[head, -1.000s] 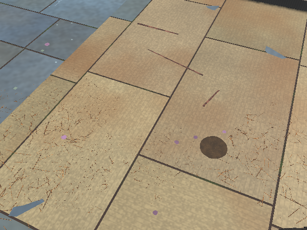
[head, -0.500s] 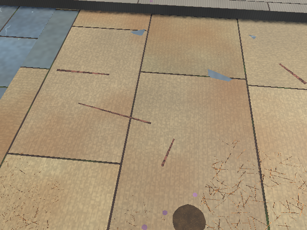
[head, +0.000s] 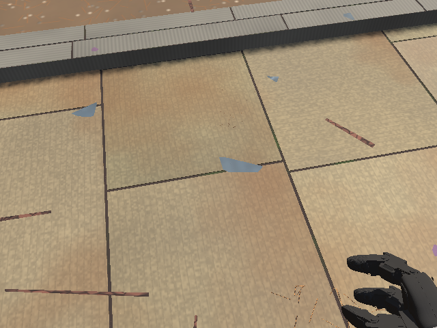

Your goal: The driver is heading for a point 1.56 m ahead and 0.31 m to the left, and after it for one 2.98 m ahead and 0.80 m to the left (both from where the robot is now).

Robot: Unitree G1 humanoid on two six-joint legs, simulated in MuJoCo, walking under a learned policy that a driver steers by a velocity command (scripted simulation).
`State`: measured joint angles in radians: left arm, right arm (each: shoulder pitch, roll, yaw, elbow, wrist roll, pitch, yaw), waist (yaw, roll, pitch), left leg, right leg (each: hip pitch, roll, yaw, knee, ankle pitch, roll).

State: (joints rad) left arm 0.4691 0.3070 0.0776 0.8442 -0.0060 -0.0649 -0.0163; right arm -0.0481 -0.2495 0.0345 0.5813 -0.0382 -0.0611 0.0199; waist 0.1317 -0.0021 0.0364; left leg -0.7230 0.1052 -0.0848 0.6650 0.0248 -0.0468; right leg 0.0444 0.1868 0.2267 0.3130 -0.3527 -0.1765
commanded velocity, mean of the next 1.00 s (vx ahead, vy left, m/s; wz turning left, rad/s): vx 1.00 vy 0.00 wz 0.11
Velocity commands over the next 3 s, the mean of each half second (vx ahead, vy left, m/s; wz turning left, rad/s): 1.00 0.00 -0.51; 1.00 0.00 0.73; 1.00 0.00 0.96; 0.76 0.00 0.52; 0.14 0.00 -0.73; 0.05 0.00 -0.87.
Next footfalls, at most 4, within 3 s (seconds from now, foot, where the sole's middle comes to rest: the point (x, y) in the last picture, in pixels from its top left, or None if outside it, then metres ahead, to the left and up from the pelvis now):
0.08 left None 0.30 0.17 -0.77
0.52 right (313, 288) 0.60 -0.17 -0.77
0.98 left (274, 170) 1.04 -0.03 -0.77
1.38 right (290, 91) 1.48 -0.08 -0.77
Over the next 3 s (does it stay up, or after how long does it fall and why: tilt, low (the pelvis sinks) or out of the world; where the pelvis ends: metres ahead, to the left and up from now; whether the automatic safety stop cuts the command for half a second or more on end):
stays up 1.84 0.45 0.09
